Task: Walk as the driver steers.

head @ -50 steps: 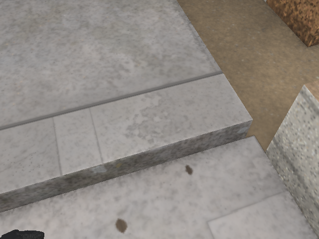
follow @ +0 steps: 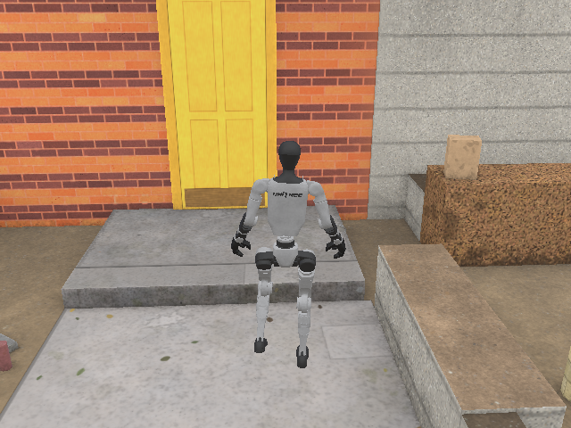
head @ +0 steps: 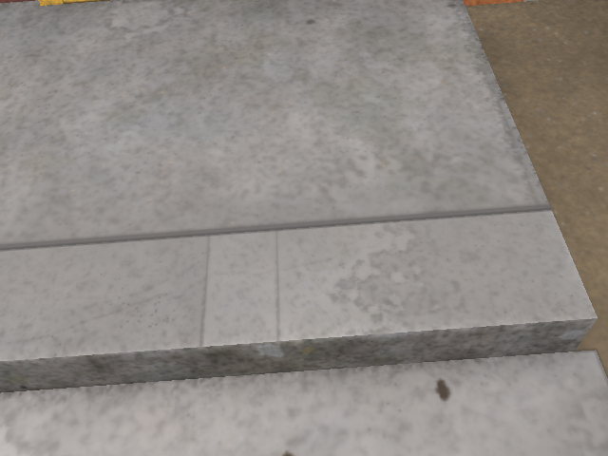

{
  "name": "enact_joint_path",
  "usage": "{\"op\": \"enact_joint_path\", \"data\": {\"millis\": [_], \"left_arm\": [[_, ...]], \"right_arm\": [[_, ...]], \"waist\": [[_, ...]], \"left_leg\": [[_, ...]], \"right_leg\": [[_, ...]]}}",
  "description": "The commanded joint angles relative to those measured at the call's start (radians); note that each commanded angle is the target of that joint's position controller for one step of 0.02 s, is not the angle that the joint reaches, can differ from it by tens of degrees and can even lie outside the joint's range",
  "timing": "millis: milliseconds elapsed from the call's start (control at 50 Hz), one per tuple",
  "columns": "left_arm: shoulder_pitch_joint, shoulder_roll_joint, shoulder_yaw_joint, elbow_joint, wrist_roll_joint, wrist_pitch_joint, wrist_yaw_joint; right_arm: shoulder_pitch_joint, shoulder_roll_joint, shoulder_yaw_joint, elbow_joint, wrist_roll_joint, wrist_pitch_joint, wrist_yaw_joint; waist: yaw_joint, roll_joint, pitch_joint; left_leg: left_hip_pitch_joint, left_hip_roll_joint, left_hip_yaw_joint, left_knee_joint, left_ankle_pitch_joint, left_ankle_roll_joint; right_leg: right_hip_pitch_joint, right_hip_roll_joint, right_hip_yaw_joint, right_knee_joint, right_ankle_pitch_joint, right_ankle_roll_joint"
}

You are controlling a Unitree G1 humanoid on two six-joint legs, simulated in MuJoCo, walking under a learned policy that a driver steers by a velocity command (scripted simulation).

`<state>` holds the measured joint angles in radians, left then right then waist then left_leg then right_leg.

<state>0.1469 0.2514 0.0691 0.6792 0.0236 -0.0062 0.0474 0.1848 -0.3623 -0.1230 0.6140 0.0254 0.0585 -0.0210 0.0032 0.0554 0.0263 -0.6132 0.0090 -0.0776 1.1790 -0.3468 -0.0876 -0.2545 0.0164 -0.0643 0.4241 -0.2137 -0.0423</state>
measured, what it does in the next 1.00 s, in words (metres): walks ahead: left foot, then right foot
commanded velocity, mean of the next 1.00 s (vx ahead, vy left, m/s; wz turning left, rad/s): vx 0.59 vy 0.00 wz -0.05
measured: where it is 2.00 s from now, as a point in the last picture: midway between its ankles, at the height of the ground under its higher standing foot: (335, 157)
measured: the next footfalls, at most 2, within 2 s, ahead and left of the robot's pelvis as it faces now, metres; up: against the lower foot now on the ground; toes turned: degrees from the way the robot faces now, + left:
left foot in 0.30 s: +0.02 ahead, +0.16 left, +0.00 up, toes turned +21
right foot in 0.78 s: +0.41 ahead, +0.11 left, +0.00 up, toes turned +0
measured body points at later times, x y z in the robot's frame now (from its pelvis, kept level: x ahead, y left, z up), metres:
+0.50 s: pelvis +0.09 +0.09 +0.00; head +0.09 +0.12 +0.45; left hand +0.11 +0.38 -0.12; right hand +0.23 -0.15 -0.10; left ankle -0.02 +0.15 -0.74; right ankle +0.18 -0.04 -0.65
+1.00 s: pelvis +0.45 +0.13 -0.01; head +0.47 +0.13 +0.44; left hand +0.47 +0.42 -0.14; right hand +0.65 -0.11 -0.07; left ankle +0.51 +0.29 -0.57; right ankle +0.37 +0.11 -0.74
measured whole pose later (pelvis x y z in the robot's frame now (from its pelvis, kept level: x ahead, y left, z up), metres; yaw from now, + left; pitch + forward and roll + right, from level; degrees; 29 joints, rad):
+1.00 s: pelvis +0.45 +0.13 -0.01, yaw -9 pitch +2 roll -1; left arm 0.47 0.30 0.06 0.85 0.00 -0.06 0.00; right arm 0.06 -0.21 0.04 0.58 -0.09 -0.06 0.01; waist 0.05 0.01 0.00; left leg -0.88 0.12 -0.09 1.60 -0.39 -0.03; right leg -0.13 0.22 0.10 0.42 -0.31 -0.19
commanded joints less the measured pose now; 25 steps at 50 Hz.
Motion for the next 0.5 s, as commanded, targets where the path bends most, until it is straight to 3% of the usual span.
{"op": "enact_joint_path", "data": {"millis": [20, 80, 180, 200, 220, 240, 260, 280, 300, 320, 340, 360, 380, 400, 420, 440, 500], "left_arm": [[-0.035, 0.14, 0.03, -0.075, 0.006, -0.007, 0.023], [0.001, 0.178, 0.045, -0.061, 0.003, 0.002, 0.018], [-0.033, 0.22, 0.068, -0.053, -0.016, 0.0, -0.011], [0.049, 0.164, 0.046, -0.04, 0.011, -0.006, -0.052], [0.085, 0.178, 0.053, -0.028, 0.012, -0.01, -0.072], [0.094, 0.201, 0.058, -0.026, 0.013, -0.01, -0.077], [0.068, 0.212, 0.059, -0.032, 0.011, -0.005, -0.075], [0.043, 0.198, 0.054, -0.035, 0.01, 0.002, -0.073], [0.034, 0.129, 0.032, -0.041, 0.016, 0.01, -0.076], [-0.07, 0.027, -0.002, -0.132, 0.032, 0.012, -0.086], [-0.187, 0.086, 0.008, -0.162, 0.054, 0.004, -0.095], [-0.177, 0.121, 0.019, -0.156, 0.017, -0.008, -0.11], [-0.097, 0.183, 0.04, -0.114, -0.101, -0.056, -0.082], [-0.048, 0.186, 0.037, -0.08, -0.088, -0.079, -0.07], [0.038, 0.146, 0.021, -0.008, 0.032, -0.047, -0.102], [0.057, 0.134, 0.025, 0.011, 0.034, -0.027, -0.117], [0.027, 0.114, 0.024, 0.028, -0.013, -0.001, -0.131]], "right_arm": [[-0.06, -0.04, -0.003, -0.097, 0.004, -0.008, 0.008], [-0.091, -0.02, 0.01, -0.12, -0.002, -0.009, 0.02], [-0.094, -0.014, 0.013, -0.12, -0.003, 0.004, 0.041], [-0.041, -0.004, 0.02, -0.094, -0.065, 0.029, 0.076], [-0.07, -0.011, 0.017, -0.099, -0.056, 0.036, 0.094], [-0.098, -0.025, 0.012, -0.112, -0.053, 0.038, 0.108], [-0.073, -0.028, 0.01, -0.102, -0.058, 0.035, 0.117], [0.033, -0.027, 0.007, -0.05, -0.063, 0.022, 0.113], [0.244, -0.07, -0.008, 0.037, -0.072, -0.001, 0.095], [0.343, -0.209, -0.028, 0.026, -0.059, -0.026, 0.078], [0.255, -0.162, -0.01, -0.003, -0.05, -0.041, 0.054], [0.205, -0.127, 0.006, 0.005, -0.052, -0.046, 0.039], [0.187, -0.078, 0.017, 0.001, 0.01, -0.103, 0.025], [0.145, -0.046, 0.032, 0.006, 0.014, -0.122, 0.018], [0.121, -0.057, 0.042, 0.018, -0.059, -0.113, 0.02], [0.124, -0.056, 0.041, 0.031, -0.069, -0.123, 0.023], [0.174, -0.033, 0.048, 0.072, -0.064, -0.143, 0.037]], "waist": [[0.025, -0.166, -0.054], [0.048, -0.173, -0.081], [0.033, -0.195, -0.086], [0.032, -0.196, -0.128], [0.063, -0.239, -0.133], [0.065, -0.268, -0.118], [0.035, -0.254, -0.094], [-0.018, -0.179, -0.088], [-0.109, 0.066, -0.115], [-0.181, 0.385, -0.056], [-0.187, 0.168, 0.05], [-0.137, 0.14, 0.063], [-0.1, 0.138, 0.036], [-0.069, 0.117, 0.003], [-0.024, 0.056, -0.003], [-0.016, 0.056, 0.017], [-0.028, 0.035, 0.086]], "left_leg": [[-0.144, 0.068, 0.039, 0.002, 0.052, -0.04], [-0.122, 0.097, 0.053, -0.116, 0.031, -0.046], [0.064, 0.094, 0.132, -0.324, 0.012, 0.001], [0.167, 0.055, 0.185, -0.401, -0.049, 0.039], [0.216, 0.027, 0.218, -0.449, -0.069, 0.065], [0.264, 0.012, 0.224, -0.501, -0.093, 0.091], [0.354, -0.006, 0.24, -0.579, -0.072, 0.117], [0.517, -0.04, 0.248, -0.65, -0.07, 0.146], [0.737, 0.032, 0.079, -0.771, -0.229, 0.191], [0.824, 0.344, -0.49, -0.977, -0.64, 0.3], [0.682, 0.404, -0.587, -1.088, -0.604, 0.341], [0.635, 0.372, -0.475, -1.078, -0.532, 0.323], [0.695, 0.359, -0.447, -1.042, -0.42, 0.368], [0.729, 0.334, -0.349, -1.025, -0.317, 0.336], [0.63, 0.239, -0.178, -1.071, -0.187, 0.231], [0.587, 0.211, -0.088, -1.087, -0.082, 0.207], [0.558, 0.183, 0.087, -1.102, 0.066, 0.157]], "right_leg": [[0.172, -0.264, 0.157, -0.159, 0.205, -0.172], [0.245, -0.312, 0.114, -0.153, 0.243, -0.192], [0.189, -0.342, -0.019, -0.12, 0.301, -0.164], [0.212, -0.332, -0.086, -0.074, 0.192, -0.119], [0.174, -0.328, -0.08, -0.084, -0.008, -0.094], [0.129, -0.341, -0.059, -0.1, -0.21, -0.073], [0.049, -0.345, -0.062, -0.088, -0.368, -0.051], [-0.073, -0.315, -0.1, 0.0, -0.467, -0.03], [-0.262, -0.221, -0.196, 0.319, -0.508, 0.0], [-0.673, -0.07, -0.174, 0.707, -0.566, 0.054], [-0.77, -0.099, 0.019, 0.746, -0.331, 0.041], [-0.723, -0.136, 0.054, 0.729, -0.178, 0.029], [-0.756, -0.151, 0.09, 0.778, -0.115, 0.017], [-0.765, -0.174, 0.112, 0.763, -0.034, 0.016], [-0.595, -0.156, 0.071, 0.717, 0.046, 0.026], [-0.552, -0.118, 0.06, 0.745, 0.081, 0.033], [-0.586, -0.054, 0.13, 0.722, 0.155, 0.027]]}}
Velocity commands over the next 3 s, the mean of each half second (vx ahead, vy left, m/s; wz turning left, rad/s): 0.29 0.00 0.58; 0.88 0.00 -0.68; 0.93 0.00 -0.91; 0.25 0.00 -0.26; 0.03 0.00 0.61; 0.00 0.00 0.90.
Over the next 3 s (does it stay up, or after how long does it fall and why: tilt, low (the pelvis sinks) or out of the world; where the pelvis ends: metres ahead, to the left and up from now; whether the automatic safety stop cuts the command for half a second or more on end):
stays up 1.22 0.04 0.15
